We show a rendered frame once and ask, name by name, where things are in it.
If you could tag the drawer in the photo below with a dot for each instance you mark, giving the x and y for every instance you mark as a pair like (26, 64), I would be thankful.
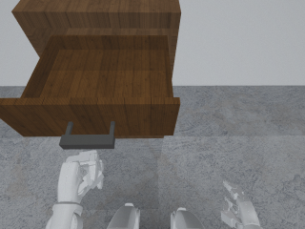
(91, 80)

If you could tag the robot thigh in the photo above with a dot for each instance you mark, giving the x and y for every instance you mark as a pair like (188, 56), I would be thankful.
(183, 219)
(126, 217)

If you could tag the cabinet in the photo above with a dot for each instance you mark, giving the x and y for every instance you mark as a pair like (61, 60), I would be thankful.
(39, 19)

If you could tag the left robot hand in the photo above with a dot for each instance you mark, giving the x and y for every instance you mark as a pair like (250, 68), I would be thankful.
(86, 166)

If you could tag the left robot forearm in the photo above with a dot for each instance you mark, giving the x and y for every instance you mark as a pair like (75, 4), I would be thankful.
(66, 215)

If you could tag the handle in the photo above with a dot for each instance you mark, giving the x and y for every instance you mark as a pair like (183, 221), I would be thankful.
(87, 142)

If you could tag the right robot hand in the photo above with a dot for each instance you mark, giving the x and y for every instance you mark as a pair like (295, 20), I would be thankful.
(243, 212)

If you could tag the robot left thigh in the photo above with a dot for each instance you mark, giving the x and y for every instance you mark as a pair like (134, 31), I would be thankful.
(126, 217)

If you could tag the robot right thigh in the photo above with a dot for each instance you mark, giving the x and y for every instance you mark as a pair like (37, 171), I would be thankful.
(183, 219)

